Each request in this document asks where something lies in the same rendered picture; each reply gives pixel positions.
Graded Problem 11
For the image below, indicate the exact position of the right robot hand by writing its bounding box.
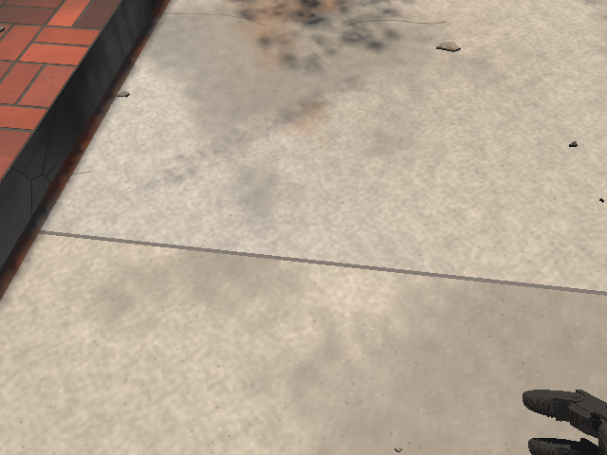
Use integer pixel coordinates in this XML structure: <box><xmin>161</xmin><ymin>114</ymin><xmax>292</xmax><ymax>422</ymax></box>
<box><xmin>523</xmin><ymin>390</ymin><xmax>607</xmax><ymax>455</ymax></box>

